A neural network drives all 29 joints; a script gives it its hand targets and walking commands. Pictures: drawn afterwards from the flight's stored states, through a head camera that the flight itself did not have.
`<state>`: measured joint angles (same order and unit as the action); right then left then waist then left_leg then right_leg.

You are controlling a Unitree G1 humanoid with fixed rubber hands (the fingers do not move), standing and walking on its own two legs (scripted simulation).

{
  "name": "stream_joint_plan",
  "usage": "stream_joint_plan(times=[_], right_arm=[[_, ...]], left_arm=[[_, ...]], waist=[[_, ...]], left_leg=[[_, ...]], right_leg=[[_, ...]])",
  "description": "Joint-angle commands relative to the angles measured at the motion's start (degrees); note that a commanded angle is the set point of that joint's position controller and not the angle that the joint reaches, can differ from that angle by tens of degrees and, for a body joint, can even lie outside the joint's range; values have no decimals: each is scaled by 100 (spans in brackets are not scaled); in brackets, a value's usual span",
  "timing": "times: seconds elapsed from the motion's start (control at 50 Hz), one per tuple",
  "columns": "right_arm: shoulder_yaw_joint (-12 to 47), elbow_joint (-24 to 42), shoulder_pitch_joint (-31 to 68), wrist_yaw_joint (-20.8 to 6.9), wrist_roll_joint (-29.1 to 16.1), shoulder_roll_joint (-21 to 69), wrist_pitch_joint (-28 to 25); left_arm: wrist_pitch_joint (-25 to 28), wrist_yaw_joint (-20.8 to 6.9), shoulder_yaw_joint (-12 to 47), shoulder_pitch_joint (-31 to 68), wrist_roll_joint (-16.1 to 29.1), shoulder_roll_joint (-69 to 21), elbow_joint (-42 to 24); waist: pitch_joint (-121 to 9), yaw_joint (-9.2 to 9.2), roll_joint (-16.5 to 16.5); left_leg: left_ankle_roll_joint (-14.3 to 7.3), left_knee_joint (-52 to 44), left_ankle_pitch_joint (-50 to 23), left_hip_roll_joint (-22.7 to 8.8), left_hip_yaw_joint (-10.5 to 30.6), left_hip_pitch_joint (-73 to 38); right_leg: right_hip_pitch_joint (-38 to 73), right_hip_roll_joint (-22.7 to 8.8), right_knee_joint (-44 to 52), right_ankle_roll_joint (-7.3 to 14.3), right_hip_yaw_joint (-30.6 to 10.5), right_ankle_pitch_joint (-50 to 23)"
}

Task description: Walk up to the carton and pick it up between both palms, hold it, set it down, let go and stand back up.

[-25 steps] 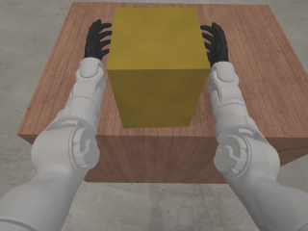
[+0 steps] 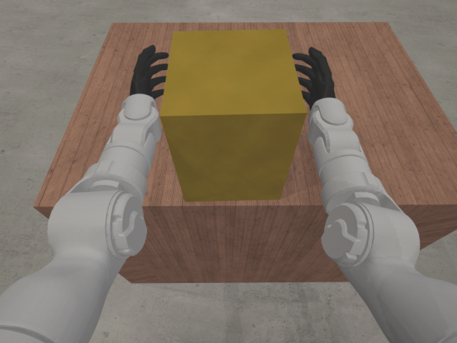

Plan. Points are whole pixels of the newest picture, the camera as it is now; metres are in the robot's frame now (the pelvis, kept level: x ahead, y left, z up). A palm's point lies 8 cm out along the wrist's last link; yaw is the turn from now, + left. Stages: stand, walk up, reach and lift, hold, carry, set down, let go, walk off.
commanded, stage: reach and lift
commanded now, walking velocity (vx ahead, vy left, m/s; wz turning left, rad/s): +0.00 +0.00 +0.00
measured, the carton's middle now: (231, 122) +0.50 -0.01 +0.07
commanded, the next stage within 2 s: none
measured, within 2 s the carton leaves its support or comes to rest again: leaves its support in 0.14 s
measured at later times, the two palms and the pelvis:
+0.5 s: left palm (133, 83) +0.44 +0.13 +0.21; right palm (347, 74) +0.44 -0.16 +0.22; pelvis -0.04 -0.01 +0.00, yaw +1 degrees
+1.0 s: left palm (114, 92) +0.43 +0.16 +0.20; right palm (324, 82) +0.43 -0.13 +0.21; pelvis -0.02 +0.01 +0.01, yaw +2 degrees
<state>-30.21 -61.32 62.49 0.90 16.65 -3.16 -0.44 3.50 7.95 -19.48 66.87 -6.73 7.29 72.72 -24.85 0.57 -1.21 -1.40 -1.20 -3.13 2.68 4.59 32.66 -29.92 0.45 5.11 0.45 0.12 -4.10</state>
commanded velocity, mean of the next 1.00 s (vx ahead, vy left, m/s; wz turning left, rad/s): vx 0.00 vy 0.00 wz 0.00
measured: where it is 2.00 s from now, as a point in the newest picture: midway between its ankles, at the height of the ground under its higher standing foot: outside the picture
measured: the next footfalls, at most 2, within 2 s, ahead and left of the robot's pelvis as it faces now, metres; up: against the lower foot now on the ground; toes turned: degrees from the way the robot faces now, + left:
none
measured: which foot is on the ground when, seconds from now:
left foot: down 0.00-1.00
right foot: down 0.00-1.00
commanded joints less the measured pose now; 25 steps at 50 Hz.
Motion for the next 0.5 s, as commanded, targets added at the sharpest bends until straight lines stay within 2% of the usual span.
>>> stream_joint_plan(times=[0.0, 0.02, 0.04, 0.06, 0.08, 0.1, 0.12, 0.14, 0.16, 0.18, 0.2, 0.22, 0.24, 0.26, 0.28, 0.3, 0.32, 0.34, 0.36, 0.38, 0.4, 0.42, 0.44, 0.46, 0.48], right_arm=[[1534, 213, 4230, -884, -137, 3347, -235], [1563, 216, 4147, -855, -170, 3339, -216], [1364, 51, 4191, -870, -96, 3273, -173], [1484, 181, 4251, -843, -168, 3369, -149], [1500, 115, 4235, -826, -172, 3341, -74], [1540, 308, 4510, -842, -156, 3454, -96], [1641, 352, 4531, -810, -181, 3474, -75], [1644, 250, 4463, -785, -245, 3501, -15], [1618, 176, 4533, -782, -256, 3493, 32], [1716, 388, 4592, -791, -316, 3671, 22], [1609, 322, 4844, -792, -287, 3585, 15], [1478, 249, 4674, -793, -258, 3503, 36], [1496, 294, 4422, -780, -333, 3561, 81], [1380, 267, 4600, -782, -274, 3552, 112], [1197, -25, 4626, -802, -165, 3377, 215], [1050, 78, 4788, -845, -61, 3272, 263], [1118, 204, 4538, -857, -156, 3294, 332], [863, -13, 4863, -932, -6, 3208, 439], [1015, 102, 4699, -940, -15, 3301, 509], [860, -31, 4607, -945, 84, 3143, 620], [748, 105, 4872, -1020, 147, 3021, 673], [648, 93, 4882, -1094, 204, 2997, 781], [616, 61, 4805, -1143, 320, 3181, 844], [698, 337, 4562, -1127, 297, 3214, 868], [424, 406, 4881, -1133, 446, 2959, 921]], left_arm=[[29, -931, 1219, 3291, 133, -3554, -421], [1, -953, 1237, 3207, 115, -3589, -411], [33, -968, 1233, 3508, 103, -3510, -507], [46, -963, 1202, 3694, 136, -3428, -657], [17, -960, 1228, 3706, 176, -3444, -605], [58, -958, 1161, 3915, 190, -3360, -598], [54, -969, 1128, 3804, 191, -3384, -428], [41, -944, 1281, 3933, 302, -3421, -697], [-8, -937, 1211, 4116, 249, -3353, -686], [12, -912, 1323, 4223, 303, -3475, -974], [-7, -925, 1254, 4462, 277, -3497, -813], [-49, -918, 1296, 4410, 254, -3473, -1030], [-104, -897, 1375, 4266, 283, -3640, -1190], [-148, -898, 1343, 4525, 225, -3575, -1188], [-221, -926, 1084, 4573, 57, -3415, -934], [-237, -912, 950, 4711, 28, -3218, -1024], [-278, -873, 1005, 4595, 76, -3317, -1302], [-343, -848, 904, 5022, 48, -3148, -1313], [-445, -853, 851, 4824, -9, -3159, -1198], [-584, -872, 603, 4678, -157, -2954, -1104], [-683, -850, 398, 4778, -288, -2753, -1041], [-758, -810, 435, 4801, -305, -2745, -1253], [-837, -844, 259, 4703, -406, -2745, -888], [-901, -857, 197, 4447, -473, -2804, -1005], [-954, -885, 132, 4603, -505, -2703, -989]], waist=[[-3617, 73, 31], [-3608, 88, 168], [-3651, 239, 130], [-3797, 120, 75], [-3597, 172, 130], [-3820, 66, 257], [-3830, 94, 368], [-3947, 134, 220], [-3879, 115, 118], [-4041, 100, 212], [-3871, 88, 228], [-3905, 209, 15], [-3929, 248, -143], [-4053, 292, -33], [-3486, 276, -26], [-3450, 232, -29], [-3594, 260, -59], [-3295, 215, -98], [-3224, 223, 25], [-3010, 147, -10], [-2875, -8, 106], [-2761, 57, -32], [-2593, -60, 157], [-2602, -64, 257], [-2633, -45, 88]], left_leg=[[264, 914, -3360, -318, -491, -1607], [301, 1122, -3496, -272, -495, -1737], [338, 1094, -3231, -291, -489, -1772], [318, 1172, -3212, -226, -515, -1690], [300, 1133, -3087, -232, -525, -1592], [236, 1043, -2890, -244, -512, -1240], [159, 1001, -2715, -195, -536, -1091], [212, 898, -2728, -208, -525, -1114], [188, 858, -2482, -182, -531, -969], [142, 908, -2660, -171, -541, -974], [158, 920, -2506, -158, -525, -890], [202, 899, -2456, -151, -508, -1114], [240, 1022, -2632, -174, -486, -1532], [268, 1143, -2543, -175, -494, -1657], [257, 1047, -2178, -168, -493, -1458], [235, 900, -1807, -187, -494, -1424], [219, 967, -1877, -208, -503, -1535], [189, 824, -1519, -204, -490, -1174], [117, 828, -1379, -203, -515, -1130], [74, 670, -1235, -201, -511, -1070], [28, 558, -925, -185, -537, -905], [9, 385, -744, -238, -519, -930], [-21, 368, -547, -194, -577, -614], [-96, 299, -588, -141, -625, -634], [-101, 49, -423, -204, -583, -456]], right_leg=[[2775, -36, -902, -34, 390, -2792], [2648, 3, -918, -24, 440, -2801], [2478, 20, -875, -6, 470, -2473], [2604, 7, -931, 1, 462, -2595], [2717, -16, -994, -19, 452, -2734], [3016, -34, -1092, -26, 453, -2753], [3332, -69, -1219, -80, 421, -2916], [3581, -74, -1314, -15, 392, -3097], [3574, -109, -1323, 21, 311, -2889], [3606, -113, -1382, -42, 339, -3149], [3524, -121, -1400, 14, 346, -2903], [3478, -123, -1316, 48, 348, -2719], [3215, -130, -1178, 76, 343, -2630], [3044, -133, -1171, 49, 435, -2504], [2882, -86, -1092, 40, 441, -2080], [2809, -70, -1001, 42, 481, -1632], [2814, -117, -934, 90, 447, -1598], [2826, -132, -943, 98, 448, -1195], [3004, -185, -965, 71, 452, -1321], [3052, -182, -937, 84, 426, -1242], [3055, -152, -899, 50, 482, -872], [2985, -162, -825, 98, 427, -616], [3008, -157, -782, 69, 466, -345], [3411, -178, -782, 49, 460, -643], [3707, -230, -735, 47, 369, -650]])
